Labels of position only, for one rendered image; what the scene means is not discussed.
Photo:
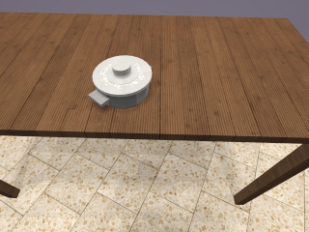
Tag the pot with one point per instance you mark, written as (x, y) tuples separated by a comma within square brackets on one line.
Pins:
[(119, 102)]

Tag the table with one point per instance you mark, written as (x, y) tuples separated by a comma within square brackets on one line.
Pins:
[(214, 78)]

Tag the lid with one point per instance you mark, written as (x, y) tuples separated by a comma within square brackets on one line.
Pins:
[(113, 85)]

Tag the knob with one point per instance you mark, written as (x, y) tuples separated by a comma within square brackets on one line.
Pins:
[(121, 67)]

